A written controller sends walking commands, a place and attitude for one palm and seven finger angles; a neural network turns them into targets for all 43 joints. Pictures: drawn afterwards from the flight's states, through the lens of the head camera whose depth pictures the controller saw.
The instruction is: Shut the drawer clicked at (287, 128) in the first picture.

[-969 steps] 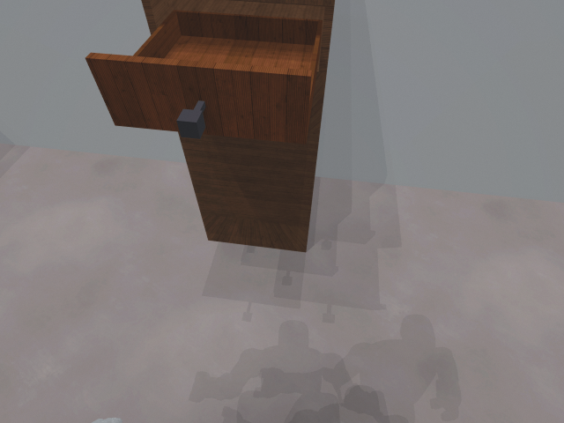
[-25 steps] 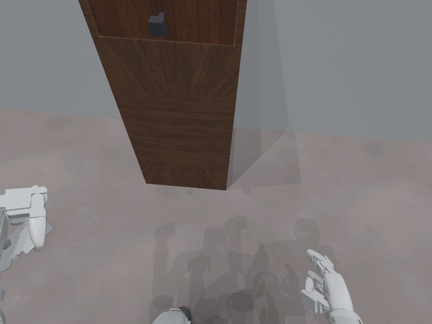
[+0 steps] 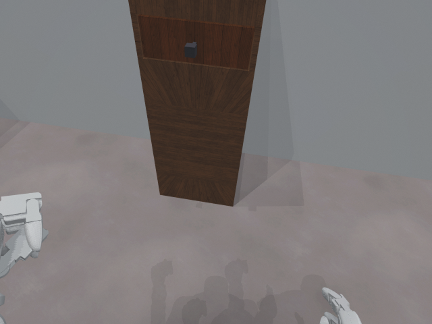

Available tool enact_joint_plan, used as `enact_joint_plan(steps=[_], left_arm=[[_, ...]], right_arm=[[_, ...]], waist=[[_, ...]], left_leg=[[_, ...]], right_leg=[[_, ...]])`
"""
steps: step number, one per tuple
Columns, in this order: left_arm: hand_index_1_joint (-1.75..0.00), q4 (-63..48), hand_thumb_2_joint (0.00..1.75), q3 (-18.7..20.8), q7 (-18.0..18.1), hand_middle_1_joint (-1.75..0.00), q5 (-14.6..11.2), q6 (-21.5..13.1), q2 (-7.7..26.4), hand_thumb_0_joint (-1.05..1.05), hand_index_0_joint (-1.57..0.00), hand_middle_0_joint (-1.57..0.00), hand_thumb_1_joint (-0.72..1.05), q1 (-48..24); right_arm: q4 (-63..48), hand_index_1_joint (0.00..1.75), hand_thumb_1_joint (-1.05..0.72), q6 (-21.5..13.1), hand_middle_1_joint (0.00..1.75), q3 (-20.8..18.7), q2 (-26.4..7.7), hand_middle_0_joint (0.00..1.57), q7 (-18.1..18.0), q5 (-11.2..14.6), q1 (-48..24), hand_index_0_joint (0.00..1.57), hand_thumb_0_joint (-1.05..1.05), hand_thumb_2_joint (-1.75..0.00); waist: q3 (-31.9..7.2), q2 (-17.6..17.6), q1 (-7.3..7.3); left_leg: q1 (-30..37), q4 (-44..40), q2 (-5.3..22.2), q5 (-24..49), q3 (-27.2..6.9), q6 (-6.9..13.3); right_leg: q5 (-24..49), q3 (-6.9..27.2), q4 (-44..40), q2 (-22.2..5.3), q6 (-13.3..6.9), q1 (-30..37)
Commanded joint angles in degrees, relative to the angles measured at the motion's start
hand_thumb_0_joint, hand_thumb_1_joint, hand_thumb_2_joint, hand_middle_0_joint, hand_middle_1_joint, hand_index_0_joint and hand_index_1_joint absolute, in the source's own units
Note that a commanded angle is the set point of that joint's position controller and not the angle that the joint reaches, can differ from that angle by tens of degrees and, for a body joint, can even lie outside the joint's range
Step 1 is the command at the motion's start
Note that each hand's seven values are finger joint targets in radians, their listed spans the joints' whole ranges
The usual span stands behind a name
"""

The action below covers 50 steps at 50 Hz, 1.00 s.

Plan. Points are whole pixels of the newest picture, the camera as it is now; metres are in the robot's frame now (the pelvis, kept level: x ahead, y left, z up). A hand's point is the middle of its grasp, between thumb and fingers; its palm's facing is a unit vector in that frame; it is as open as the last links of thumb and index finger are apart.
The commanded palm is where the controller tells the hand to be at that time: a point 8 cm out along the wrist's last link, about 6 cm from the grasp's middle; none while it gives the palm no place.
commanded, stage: stop stepping back and stand still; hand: left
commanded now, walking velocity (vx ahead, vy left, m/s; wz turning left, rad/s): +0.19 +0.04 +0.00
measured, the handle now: (192, 48) +0.91 +0.17 +0.13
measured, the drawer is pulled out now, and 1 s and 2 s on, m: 0.00 0.00 0.00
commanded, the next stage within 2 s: let the arm hang, fingers relaxed in 0.60 s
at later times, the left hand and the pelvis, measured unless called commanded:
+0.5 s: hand (26, 286) +0.12 +0.23 +0.17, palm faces +0.41 -0.80 -0.44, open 3.3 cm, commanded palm +0.07 +0.27 +0.18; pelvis -0.06 -0.01 +0.00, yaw +1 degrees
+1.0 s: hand out of the picture +0.01 +0.20 -0.16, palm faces +0.08 -0.97 -0.23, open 3.2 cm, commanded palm none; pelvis -0.07 +0.01 +0.00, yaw +4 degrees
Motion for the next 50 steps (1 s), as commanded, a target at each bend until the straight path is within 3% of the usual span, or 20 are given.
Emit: enact_joint_plan(steps=[1,3,4,5,6,7,8,14,15,17,19,27,30,34,35,36,40,42,46,50], left_arm=[[-1.6,-9.02,0.9,4.01,1.12,-1.6,0.16,-2.26,8.3,0.0,-1.4,-1.4,0.9,-9.38],[-1.6,-10.13,0.9,3.18,1.71,-1.6,0.31,-2.43,7.35,0.0,-1.4,-1.4,0.9,-7.12],[-1.6,-12.65,0.9,3.39,2.0,-1.6,0.21,-2.83,7.42,0.0,-1.4,-1.4,0.9,-7.43],[-1.6,-16.8,0.9,3.49,2.39,-1.6,0.48,-3.65,7.3,0.0,-1.4,-1.4,0.9,-8.55],[-1.6,-16.95,0.9,4.39,2.66,-1.6,1.24,-3.86,8.94,0.0,-1.4,-1.4,0.9,-8.27],[-1.6,-15.12,0.9,7.64,1.97,-1.6,2.21,-3.87,11.39,0.0,-1.4,-1.4,0.9,-4.6],[-1.6,-14.68,0.9,6.42,1.59,-1.6,0.11,-3.96,9.46,0.0,-1.4,-1.4,0.9,-4.63],[-1.6,-7.29,0.9,7.2,1.63,-1.6,0.56,-3.09,9.77,0.0,-1.4,-1.4,0.9,-0.83],[-1.6,-6.8,0.9,7.11,1.56,-1.6,0.87,-2.75,9.85,0.0,-1.4,-1.4,0.9,-1.16],[-1.6,-7.02,0.9,6.66,0.72,-1.6,-0.2,-1.62,10.59,0.0,-1.4,-1.4,0.9,-3.16],[-1.6,-11.89,0.9,11.52,-0.07,-1.6,-0.81,-4.42,15.85,0.0,-1.4,-1.4,0.9,-7.72],[-1.6,-13.24,0.9,6.44,1.54,-1.6,0.46,-4.4,8.99,0.0,-1.4,-1.4,0.9,-0.92],[-1.6,-15.42,0.9,6.14,2.04,-1.6,1.05,-5.38,8.75,0.0,-1.4,-1.4,0.9,-4.17],[-1.6,-8.63,0.9,7.96,1.57,-1.6,1.0,-4.5,9.32,0.0,-1.4,-1.4,0.9,-1.97],[-1.6,35.68,0.9,-13.23,-6.93,-1.6,4.65,7.02,0.76,0.0,-1.4,-1.4,0.9,-7.24],[-1.56,38.75,0.9,-13.62,-7.96,-1.56,3.9,10.64,-0.18,0.0,-1.36,-1.36,0.9,-5.45],[-1.38,46.91,0.9,-14.57,-8.08,-1.38,3.02,11.9,-0.74,0.0,-1.2,-1.2,0.9,-14.86],[-1.3,53.47,0.9,-15.31,-7.88,-1.3,2.84,12.28,-0.11,0.0,-1.12,-1.12,0.9,-17.15],[-1.12,65.75,0.9,-16.98,-7.53,-1.12,2.12,13.23,-0.72,0.0,-0.96,-0.96,0.9,-18.7],[-0.95,77.18,0.9,-17.88,-7.46,-0.95,1.71,12.32,-1.86,0.0,-0.8,-0.8,0.9,-16.29]], right_arm=[[-9.71,0.3,-0.9,-2.76,0.3,-2.33,-6.13,0.2,-1.44,-0.44,-7.82,0.2,0.0,-0.9],[-9.02,0.3,-0.9,-3.72,0.3,-1.89,-6.62,0.2,-2.14,-0.67,-6.07,0.2,0.0,-0.9],[-9.41,0.3,-0.9,-4.36,0.3,-2.01,-7.73,0.2,-2.22,-0.67,-5.16,0.2,0.0,-0.9],[-10.12,0.3,-0.9,-4.92,0.3,-2.34,-8.96,0.2,-1.82,-0.58,-4.94,0.2,0.0,-0.9],[-10.73,0.3,-0.9,-5.55,0.3,-2.01,-7.27,0.2,-1.58,-0.54,-5.13,0.2,0.0,-0.9],[-9.46,0.3,-0.9,-5.71,0.3,-3.38,-7.71,0.2,-1.06,-1.22,-6.0,0.2,0.0,-0.9],[-9.76,0.3,-0.9,-6.2,0.3,-2.66,-6.28,0.2,-0.09,-0.08,-4.9,0.2,0.0,-0.9],[-9.46,0.3,-0.9,-4.48,0.3,-2.45,-7.2,0.2,-0.36,-0.25,-7.13,0.2,0.0,-0.9],[-9.66,0.3,-0.9,-3.82,0.3,-2.72,-7.18,0.2,-0.45,-0.28,-7.53,0.2,0.0,-0.9],[-10.62,0.3,-0.9,-3.17,0.3,-3.86,-7.17,0.2,-0.05,0.86,-9.12,0.2,0.0,-0.9],[-7.28,0.3,-0.9,-4.24,0.3,-3.58,-7.38,0.2,0.58,-0.9,-5.2,0.2,0.0,-0.9],[-7.72,0.3,-0.9,-6.53,0.3,-2.48,-6.36,0.2,-1.86,-0.78,-5.23,0.2,0.0,-0.9],[-9.43,0.3,-0.9,-6.73,0.3,-2.86,-8.38,0.2,-1.48,-0.15,-5.6,0.2,0.0,-0.9],[-8.86,0.3,-0.9,-6.33,0.3,-2.65,-7.29,0.2,-0.89,0.81,-5.66,0.2,0.0,-0.9],[2.53,0.3,-0.9,-5.47,0.3,-6.09,-16.54,0.2,4.14,-0.28,-7.72,0.2,0.0,-0.9],[1.92,0.3,-0.9,-2.86,0.3,-6.03,-10.29,0.2,4.34,0.57,-2.83,0.2,0.0,-0.9],[3.59,0.3,-0.9,2.7,0.3,-3.55,-8.5,0.2,4.8,-0.44,1.51,0.2,0.0,-0.9],[4.34,0.3,-0.9,3.57,0.3,-3.62,-9.43,0.2,4.89,-1.07,-0.12,0.2,0.0,-0.9],[6.93,0.3,-0.9,4.08,0.3,-2.21,-10.0,0.2,4.51,-1.59,-3.79,0.2,0.0,-0.9],[11.7,0.3,-0.9,4.48,0.3,-1.59,-7.41,0.2,3.82,-0.99,-1.55,0.2,0.0,-0.9]], waist=[[1.15,-4.43,-3.4],[0.29,2.98,-3.42],[0.29,10.37,-3.74],[0.78,25.15,-3.86],[2.79,20.64,-4.47],[-3.31,11.2,-1.77],[1.39,11.5,-3.4],[5.07,14.44,-1.13],[4.76,8.22,-0.46],[6.25,-17.11,-0.53],[-0.63,-9.83,-4.11],[0.42,0.59,-2.55],[1.71,17.34,-1.89],[4.35,9.31,-1.7],[3.21,2.68,-3.01],[-2.35,-3.37,-3.22],[1.05,-15.23,-4.24],[1.92,-13.09,-3.77],[4.17,8.26,-1.34],[0.52,9.64,-1.33]], left_leg=[[10.07,-7.26,4.37,-1.14,0.51,0.92],[15.81,-22.86,2.17,-4.22,2.31,1.58],[15.98,-32.76,5.55,-11.87,-5.61,3.62],[17.35,-40.36,16.53,-19.97,-24.06,7.76],[13.12,-42.03,21.85,-15.77,-31.47,12.03],[11.6,-37.07,18.38,1.5,-18.54,12.0],[9.69,-38.25,19.2,-2.91,-25.34,12.48],[-13.22,-34.17,12.49,-18.43,-6.49,4.67],[-17.05,-24.04,8.84,-16.98,-3.35,2.96],[-18.44,13.05,-0.06,-7.78,0.09,0.06],[-11.51,18.28,3.93,2.25,-1.7,-1.97],[15.33,-26.7,2.38,1.72,3.2,1.45],[11.48,-37.47,16.4,-0.42,-16.71,6.9],[0.77,-30.87,11.63,4.46,-6.67,4.57],[-0.56,-14.85,5.67,20.73,-1.77,0.97],[4.58,-12.57,4.97,19.58,-0.45,-1.56],[7.05,-12.34,3.19,9.04,-1.53,-0.64],[7.68,-15.69,3.67,13.21,-2.47,0.28],[1.73,-28.82,8.61,14.57,-9.65,2.36],[5.58,-29.49,6.11,6.9,-5.63,0.87]], right_leg=[[-27.33,12.68,-16.02,-14.3,-4.8,-12.07],[-27.18,8.57,-8.4,-9.88,-2.5,-10.82],[-23.3,5.7,3.13,-5.26,-0.49,-10.62],[-16.84,-0.93,20.82,1.61,2.77,-16.45],[-14.62,1.19,32.39,1.19,3.29,-18.73],[-11.75,1.55,38.8,0.92,3.86,-12.43],[-12.02,1.87,37.16,-0.47,3.95,-16.62],[-11.36,-5.33,5.89,0.85,1.99,15.64],[-14.74,-1.39,-1.49,-0.22,0.48,19.73],[-29.17,37.66,-24.59,-21.95,-8.58,6.7],[-10.55,28.77,-20.98,-20.31,-8.63,4.86],[-18.35,9.3,-11.91,-10.37,-1.23,-3.99],[-6.6,0.58,9.33,-0.91,3.56,-4.16],[0.03,1.0,-1.45,-2.0,3.6,8.01],[27.36,5.09,1.48,-9.31,1.91,3.46],[36.14,11.32,-1.32,-12.84,0.03,4.61],[6.07,7.44,-7.73,-11.27,-1.34,-3.59],[7.26,6.43,-6.0,-10.36,-1.27,-2.34],[0.3,3.43,-2.96,-4.19,2.19,5.04],[0.44,5.32,-7.92,-5.08,0.74,8.59]])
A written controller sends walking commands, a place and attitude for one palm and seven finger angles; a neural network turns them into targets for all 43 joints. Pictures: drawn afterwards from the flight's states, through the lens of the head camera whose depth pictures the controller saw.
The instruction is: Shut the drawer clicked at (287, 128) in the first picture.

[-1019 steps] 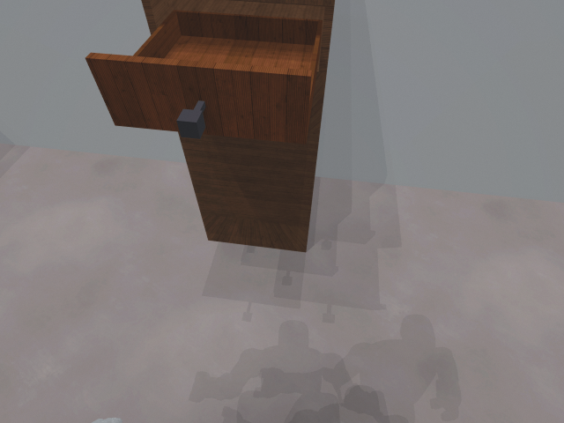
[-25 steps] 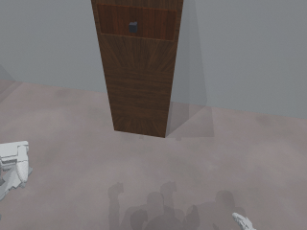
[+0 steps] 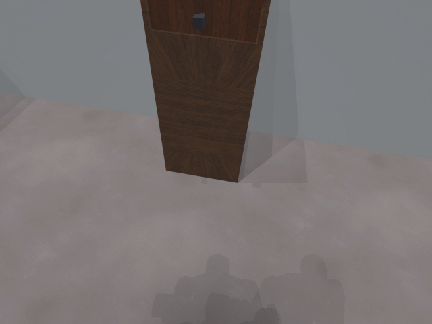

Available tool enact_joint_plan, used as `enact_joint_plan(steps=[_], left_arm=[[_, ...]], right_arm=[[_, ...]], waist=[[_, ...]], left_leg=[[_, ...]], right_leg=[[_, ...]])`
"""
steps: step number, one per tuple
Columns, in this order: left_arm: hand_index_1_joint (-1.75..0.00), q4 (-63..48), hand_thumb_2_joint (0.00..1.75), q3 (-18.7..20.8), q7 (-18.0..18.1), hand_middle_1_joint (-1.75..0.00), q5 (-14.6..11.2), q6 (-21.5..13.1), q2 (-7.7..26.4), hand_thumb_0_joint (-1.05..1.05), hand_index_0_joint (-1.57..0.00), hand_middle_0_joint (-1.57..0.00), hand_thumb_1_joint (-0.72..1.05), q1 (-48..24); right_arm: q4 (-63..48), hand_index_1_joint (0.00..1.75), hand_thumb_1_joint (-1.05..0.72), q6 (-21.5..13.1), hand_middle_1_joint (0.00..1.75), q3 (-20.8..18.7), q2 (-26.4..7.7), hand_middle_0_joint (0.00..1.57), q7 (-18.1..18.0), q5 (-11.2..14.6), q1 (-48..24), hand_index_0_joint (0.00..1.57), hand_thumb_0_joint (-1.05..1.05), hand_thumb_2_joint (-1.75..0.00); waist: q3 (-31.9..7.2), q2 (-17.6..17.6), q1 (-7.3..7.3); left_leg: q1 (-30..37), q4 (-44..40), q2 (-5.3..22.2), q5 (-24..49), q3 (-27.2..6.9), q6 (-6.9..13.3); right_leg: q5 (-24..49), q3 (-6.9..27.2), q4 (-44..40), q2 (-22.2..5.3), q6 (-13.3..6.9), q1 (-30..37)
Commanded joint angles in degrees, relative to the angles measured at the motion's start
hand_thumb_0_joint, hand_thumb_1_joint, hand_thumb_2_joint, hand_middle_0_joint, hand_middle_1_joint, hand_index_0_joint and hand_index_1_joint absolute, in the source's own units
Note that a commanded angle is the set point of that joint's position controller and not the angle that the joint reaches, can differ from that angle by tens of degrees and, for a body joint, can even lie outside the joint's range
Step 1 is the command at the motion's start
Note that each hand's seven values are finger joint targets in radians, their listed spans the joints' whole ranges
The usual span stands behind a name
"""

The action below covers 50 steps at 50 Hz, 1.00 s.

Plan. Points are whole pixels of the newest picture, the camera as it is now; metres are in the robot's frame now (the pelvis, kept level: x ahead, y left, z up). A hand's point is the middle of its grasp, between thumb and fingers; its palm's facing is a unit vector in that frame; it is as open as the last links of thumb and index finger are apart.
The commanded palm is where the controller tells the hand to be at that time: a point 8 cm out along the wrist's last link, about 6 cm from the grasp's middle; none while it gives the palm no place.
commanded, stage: let the arm hang, fingers relaxed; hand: left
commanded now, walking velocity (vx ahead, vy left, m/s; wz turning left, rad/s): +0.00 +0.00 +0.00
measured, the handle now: (200, 19) +0.98 +0.10 +0.14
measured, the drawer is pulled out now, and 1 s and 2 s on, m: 0.00 0.00 0.00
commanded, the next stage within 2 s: look to check the result in 0.80 s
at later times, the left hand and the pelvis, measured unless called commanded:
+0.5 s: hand out of the picture +0.01 +0.21 -0.16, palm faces +0.00 -0.97 -0.24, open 7.0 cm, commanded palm none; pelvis +0.00 +0.01 +0.01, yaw -1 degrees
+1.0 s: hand out of the picture +0.06 +0.19 -0.16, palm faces -0.02 -0.97 -0.24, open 7.4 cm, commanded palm none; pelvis +0.02 +0.00 +0.01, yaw -2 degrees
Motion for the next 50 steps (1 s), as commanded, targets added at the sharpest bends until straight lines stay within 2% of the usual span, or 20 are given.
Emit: enact_joint_plan(steps=[1,2,4,6,8,11,15,16,18,25,27,29,37,40,41,43,45,50], left_arm=[[-0.91,2.05,0.9,1.53,-1.24,-0.91,-1.14,-3.42,8.06,0.0,-0.76,-0.76,0.9,2.0],[-0.86,3.79,0.9,1.29,-1.28,-0.86,-1.18,-3.32,7.94,0.0,-0.72,-0.72,0.9,1.88],[-0.78,6.73,0.9,1.07,-1.43,-0.78,-1.18,-3.24,8.3,0.0,-0.64,-0.64,0.9,1.64],[-0.69,9.16,0.9,1.01,-1.46,-0.69,-1.15,-3.36,8.83,0.0,-0.56,-0.56,0.9,1.39],[-0.6,11.35,0.9,0.85,-1.44,-0.6,-1.12,-3.38,8.42,0.0,-0.48,-0.48,0.9,1.36],[-0.47,14.1,0.9,0.72,-1.25,-0.47,-1.21,-3.61,8.33,0.0,-0.36,-0.36,0.9,1.75],[-0.3,16.7,0.9,0.57,-1.1,-0.3,-1.21,-3.48,8.01,0.0,-0.2,-0.2,0.9,1.94],[-0.3,17.23,0.9,0.58,-1.04,-0.3,-1.17,-3.57,8.04,0.0,-0.2,-0.2,0.9,2.36],[-0.3,17.98,0.9,0.64,-1.03,-0.3,-1.14,-3.57,7.73,0.0,-0.2,-0.2,0.9,2.14],[-0.3,18.98,0.9,0.74,-0.88,-0.3,-1.09,-3.68,7.18,0.0,-0.2,-0.2,0.9,0.67],[-0.3,19.06,0.9,0.71,-0.82,-0.3,-1.1,-3.9,7.08,0.0,-0.2,-0.2,0.9,0.28],[-0.3,18.9,0.9,0.8,-0.82,-0.3,-1.12,-4.0,6.83,0.0,-0.2,-0.2,0.9,-0.24],[-0.3,19.01,0.9,0.86,-0.69,-0.3,-1.25,-4.47,6.59,0.0,-0.2,-0.2,0.9,-1.9],[-0.3,19.24,0.9,0.76,-0.72,-0.3,-1.3,-4.38,6.61,0.0,-0.2,-0.2,0.9,-2.41],[-0.3,19.16,0.9,0.89,-0.66,-0.3,-1.25,-4.49,6.98,0.0,-0.2,-0.2,0.9,-2.4],[-0.3,19.31,0.9,0.82,-0.68,-0.3,-1.29,-4.53,6.83,0.0,-0.2,-0.2,0.9,-2.7],[-0.3,19.4,0.9,0.78,-0.7,-0.3,-1.32,-4.53,7.09,0.0,-0.2,-0.2,0.9,-3.14],[-0.3,19.72,0.9,0.78,-0.68,-0.3,-1.38,-4.77,7.62,0.0,-0.2,-0.2,0.9,-3.06]], right_arm=[[-1.68,0.3,-0.9,-1.15,0.3,-2.4,-7.4,0.2,-1.27,0.15,-1.08,0.2,0.0,-0.9],[-0.72,0.3,-0.9,-0.96,0.3,-2.38,-6.86,0.2,-1.35,0.11,-0.4,0.2,0.0,-0.9],[1.12,0.3,-0.9,-0.53,0.3,-2.54,-6.65,0.2,-1.41,0.18,1.13,0.2,0.0,-0.9],[2.39,0.3,-0.9,-0.37,0.3,-3.01,-7.19,0.2,-1.5,0.37,2.98,0.2,0.0,-0.9],[4.17,0.3,-0.9,-0.34,0.3,-3.12,-6.83,0.2,-1.66,0.42,4.36,0.2,0.0,-0.9],[6.1,0.3,-0.9,-0.45,0.3,-3.26,-6.85,0.2,-1.84,0.62,5.69,0.2,0.0,-0.9],[8.12,0.3,-0.9,-0.56,0.3,-3.19,-6.77,0.2,-2.0,0.54,6.11,0.2,0.0,-0.9],[8.45,0.3,-0.9,-0.62,0.3,-3.24,-6.67,0.2,-1.99,0.66,6.16,0.2,0.0,-0.9],[9.11,0.3,-0.9,-0.63,0.3,-3.23,-6.17,0.2,-2.0,0.54,6.01,0.2,0.0,-0.9],[10.51,0.3,-0.9,-0.8,0.3,-3.19,-5.59,0.2,-2.06,0.46,4.96,0.2,0.0,-0.9],[10.6,0.3,-0.9,-0.97,0.3,-3.17,-5.36,0.2,-2.06,0.52,4.81,0.2,0.0,-0.9],[10.82,0.3,-0.9,-1.15,0.3,-3.16,-5.25,0.2,-2.12,0.49,4.46,0.2,0.0,-0.9],[11.51,0.3,-0.9,-1.58,0.3,-3.03,-5.14,0.2,-2.34,0.61,3.12,0.2,0.0,-0.9],[11.88,0.3,-0.9,-1.47,0.3,-2.92,-5.18,0.2,-2.41,0.63,2.57,0.2,0.0,-0.9],[11.82,0.3,-0.9,-1.44,0.3,-3.1,-5.51,0.2,-2.4,0.74,2.75,0.2,0.0,-0.9],[12.09,0.3,-0.9,-1.37,0.3,-3.06,-5.5,0.2,-2.41,0.67,2.43,0.2,0.0,-0.9],[12.27,0.3,-0.9,-1.26,0.3,-3.04,-5.69,0.2,-2.37,0.64,2.52,0.2,0.0,-0.9],[12.6,0.3,-0.9,-1.24,0.3,-3.05,-6.13,0.2,-2.4,0.71,2.05,0.2,0.0,-0.9]], waist=[[-4.18,10.54,1.56],[-4.17,11.64,1.37],[-2.35,9.82,1.12],[-1.27,5.33,0.87],[0.02,2.25,0.61],[0.62,1.3,0.36],[2.81,1.46,0.45],[2.42,2.28,0.71],[3.02,1.11,0.69],[4.22,2.24,0.74],[3.28,1.52,0.59],[2.61,3.16,0.66],[0.25,2.67,0.61],[1.18,3.31,0.6],[0.49,1.89,0.55],[0.47,1.32,0.37],[1.0,1.51,0.22],[-0.22,1.34,0.15]], left_leg=[[-0.87,-12.19,4.71,-0.97,-6.32,1.79],[-0.74,-12.94,4.65,-3.89,-6.09,1.76],[-1.18,-14.21,4.38,-8.67,-6.1,1.79],[-0.28,-14.4,4.78,-8.47,-6.44,2.07],[0.53,-14.17,4.68,-7.86,-5.98,2.2],[2.5,-14.01,4.82,-5.51,-5.7,2.3],[1.72,-15.87,5.37,-7.26,-6.41,2.47],[1.72,-15.61,5.22,-6.4,-6.07,2.48],[1.76,-15.76,5.01,-6.62,-5.76,2.43],[1.42,-16.62,5.06,-5.87,-5.72,2.19],[2.51,-16.22,5.08,-3.29,-5.28,2.09],[2.89,-16.42,5.2,-2.2,-5.25,1.94],[6.03,-15.31,5.55,6.54,-4.55,1.51],[6.23,-15.65,5.61,6.2,-4.23,1.29],[6.54,-15.29,5.63,6.73,-4.21,1.3],[7.43,-15.25,5.55,6.56,-3.7,1.14],[7.3,-15.44,5.38,5.66,-3.71,1.05],[8.63,-14.87,5.37,6.81,-3.17,0.89]], right_leg=[[-2.1,6.77,-9.57,-4.16,-1.79,7.06],[-3.69,6.7,-10.36,-4.15,-1.85,6.84],[-7.05,6.73,-11.94,-4.1,-2.0,5.39],[-8.2,6.67,-12.9,-4.01,-2.11,4.04],[-9.28,6.99,-14.11,-4.4,-2.14,2.77],[-8.97,7.22,-14.54,-4.55,-2.36,1.43],[-8.94,6.89,-14.03,-4.32,-2.16,0.95],[-8.27,6.88,-14.0,-4.39,-2.21,1.52],[-9.01,7.08,-14.37,-4.56,-2.13,1.22],[-7.29,7.15,-14.18,-4.54,-1.87,1.67],[-5.33,7.19,-13.91,-4.69,-1.91,2.26],[-3.76,7.17,-13.7,-4.73,-1.81,3.09],[3.3,6.89,-13.25,-5.19,-1.77,5.62],[3.32,6.87,-13.7,-5.21,-1.65,5.56],[3.68,6.95,-13.84,-5.16,-1.74,6.01],[3.44,7.07,-14.44,-5.38,-1.68,5.8],[1.96,7.41,-15.06,-5.33,-1.72,5.53],[3.71,7.79,-15.74,-5.68,-1.82,6.51]])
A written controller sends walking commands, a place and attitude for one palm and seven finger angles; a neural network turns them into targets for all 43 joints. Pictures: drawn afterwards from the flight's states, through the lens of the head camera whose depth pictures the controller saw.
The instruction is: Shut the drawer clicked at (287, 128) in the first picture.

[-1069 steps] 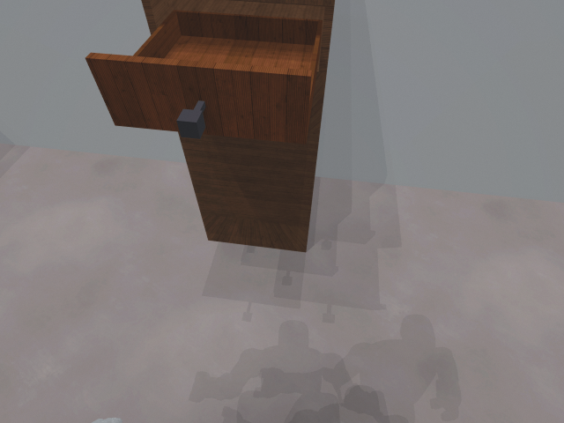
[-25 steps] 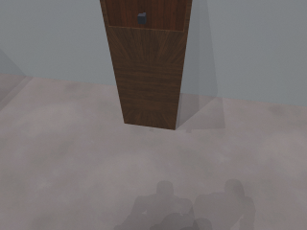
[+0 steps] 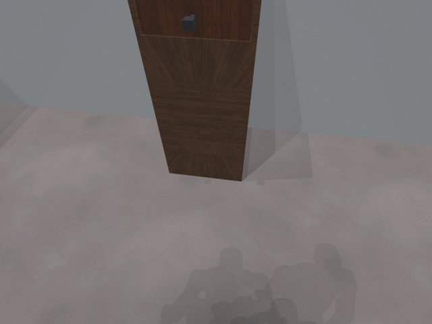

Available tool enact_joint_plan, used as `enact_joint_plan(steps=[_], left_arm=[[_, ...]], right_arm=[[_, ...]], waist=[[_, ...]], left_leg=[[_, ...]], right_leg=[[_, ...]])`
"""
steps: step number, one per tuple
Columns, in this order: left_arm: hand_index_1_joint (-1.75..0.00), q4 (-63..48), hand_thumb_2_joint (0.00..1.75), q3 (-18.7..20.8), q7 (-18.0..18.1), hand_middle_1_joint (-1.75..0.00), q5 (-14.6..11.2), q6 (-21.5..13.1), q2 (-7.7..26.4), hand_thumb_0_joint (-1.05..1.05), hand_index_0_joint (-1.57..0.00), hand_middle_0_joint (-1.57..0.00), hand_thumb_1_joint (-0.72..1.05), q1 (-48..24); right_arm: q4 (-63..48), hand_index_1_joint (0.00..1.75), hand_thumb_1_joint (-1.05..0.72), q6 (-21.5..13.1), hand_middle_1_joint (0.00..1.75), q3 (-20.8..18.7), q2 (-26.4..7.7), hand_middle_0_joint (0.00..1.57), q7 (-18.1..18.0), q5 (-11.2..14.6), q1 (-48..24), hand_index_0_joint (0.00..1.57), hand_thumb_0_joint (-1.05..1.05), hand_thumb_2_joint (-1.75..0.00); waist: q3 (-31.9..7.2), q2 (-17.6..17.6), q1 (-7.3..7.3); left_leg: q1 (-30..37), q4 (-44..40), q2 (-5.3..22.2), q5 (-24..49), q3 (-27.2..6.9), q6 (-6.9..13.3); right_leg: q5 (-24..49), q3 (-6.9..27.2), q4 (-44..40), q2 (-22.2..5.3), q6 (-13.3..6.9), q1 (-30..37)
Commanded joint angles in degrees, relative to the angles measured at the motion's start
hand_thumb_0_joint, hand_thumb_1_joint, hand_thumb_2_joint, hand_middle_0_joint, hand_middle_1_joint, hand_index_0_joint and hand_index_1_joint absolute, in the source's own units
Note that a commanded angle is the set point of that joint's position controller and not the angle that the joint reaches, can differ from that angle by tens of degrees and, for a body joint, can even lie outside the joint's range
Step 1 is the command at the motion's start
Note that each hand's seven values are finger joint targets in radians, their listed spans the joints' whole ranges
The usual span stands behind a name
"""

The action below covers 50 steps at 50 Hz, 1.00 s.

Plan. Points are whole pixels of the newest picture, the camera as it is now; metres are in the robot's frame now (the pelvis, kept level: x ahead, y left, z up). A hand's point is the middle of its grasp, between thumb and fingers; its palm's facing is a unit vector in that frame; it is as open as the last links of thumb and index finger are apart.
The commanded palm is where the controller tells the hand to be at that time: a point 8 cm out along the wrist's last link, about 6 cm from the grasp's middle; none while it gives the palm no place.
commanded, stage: look to check the result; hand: left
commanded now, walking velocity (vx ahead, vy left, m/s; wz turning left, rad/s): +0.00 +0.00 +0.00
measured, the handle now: (190, 21) +0.95 +0.13 +0.12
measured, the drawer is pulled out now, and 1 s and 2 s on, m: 0.00 0.00 0.00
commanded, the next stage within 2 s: stand and wait in 0.34 s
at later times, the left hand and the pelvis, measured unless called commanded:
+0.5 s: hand out of the picture +0.05 +0.19 -0.17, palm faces +0.01 -0.97 -0.24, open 7.4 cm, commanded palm none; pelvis +0.02 -0.01 +0.00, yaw +0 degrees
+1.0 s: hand out of the picture +0.07 +0.20 -0.17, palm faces +0.00 -0.97 -0.26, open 7.4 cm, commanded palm none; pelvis +0.02 -0.01 +0.00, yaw -1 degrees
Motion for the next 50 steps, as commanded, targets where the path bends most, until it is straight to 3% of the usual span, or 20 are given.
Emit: enact_joint_plan(steps=[1,5,11,18,24,27,50], left_arm=[[-0.3,-1.94,0.9,1.39,0.71,-0.3,0.05,-1.21,8.35,0.0,-0.2,-0.2,0.9,2.01],[-0.3,-1.63,0.9,1.34,0.66,-0.3,0.0,-1.15,8.53,0.0,-0.2,-0.2,0.9,1.65],[-0.3,-1.41,0.9,1.4,0.68,-0.3,0.01,-1.36,9.01,0.0,-0.2,-0.2,0.9,1.71],[-0.3,-1.17,0.9,1.33,0.61,-0.3,-0.03,-1.26,9.34,0.0,-0.2,-0.2,0.9,1.0],[-0.3,-1.3,0.9,1.48,0.57,-0.3,-0.06,-1.48,9.75,0.0,-0.2,-0.2,0.9,0.94],[-0.3,-1.39,0.9,1.47,0.59,-0.3,-0.05,-1.45,9.77,0.0,-0.2,-0.2,0.9,0.65],[-0.3,-1.77,0.9,1.71,0.45,-0.3,-0.07,-1.7,11.43,0.0,-0.2,-0.2,0.9,-0.67]], right_arm=[[-1.4,0.3,-0.9,-0.56,0.3,-1.22,-6.9,0.2,-0.5,-0.08,2.67,0.2,0.0,-0.9],[-0.91,0.3,-0.9,-0.45,0.3,-1.02,-6.97,0.2,-0.49,-0.17,2.47,0.2,0.0,-0.9],[-1.06,0.3,-0.9,-0.56,0.3,-1.14,-7.86,0.2,-0.62,-0.03,1.93,0.2,0.0,-0.9],[-0.82,0.3,-0.9,-0.46,0.3,-0.92,-8.03,0.2,-0.6,-0.14,1.26,0.2,0.0,-0.9],[-0.88,0.3,-0.9,-0.69,0.3,-1.01,-8.52,0.2,-0.63,-0.11,0.9,0.2,0.0,-0.9],[-0.83,0.3,-0.9,-0.67,0.3,-1.01,-8.52,0.2,-0.64,-0.11,0.45,0.2,0.0,-0.9],[-0.94,0.3,-0.9,-1.05,0.3,-1.17,-10.67,0.2,-0.68,-0.12,-0.93,0.2,0.0,-0.9]], waist=[[-1.84,-1.53,-0.22],[-0.78,-1.74,-0.26],[-2.3,-1.16,-0.28],[-0.25,-0.93,-0.24],[-2.42,-1.55,-0.15],[-1.26,-1.25,-0.12],[-2.89,-1.05,-0.27]], left_leg=[[1.33,-3.74,5.02,4.17,-5.0,1.4],[1.08,-4.32,5.12,3.21,-4.83,1.27],[2.3,-4.03,5.55,5.26,-4.76,1.15],[1.8,-4.86,5.6,4.11,-4.72,0.97],[2.82,-4.77,5.74,5.48,-4.69,0.96],[2.56,-4.93,5.78,5.78,-4.66,0.92],[4.33,-5.89,6.42,7.63,-4.64,0.96]], right_leg=[[1.2,6.15,-5.55,-6.3,-1.7,-0.44],[-0.2,6.39,-6.37,-6.32,-1.67,-0.56],[3.83,5.97,-5.88,-6.4,-1.63,0.62],[2.31,6.09,-6.76,-6.42,-1.54,0.1],[5.19,6.14,-6.46,-6.6,-1.49,1.79],[5.69,6.04,-6.44,-6.58,-1.52,1.34],[8.74,6.47,-6.24,-6.62,-1.57,2.65]])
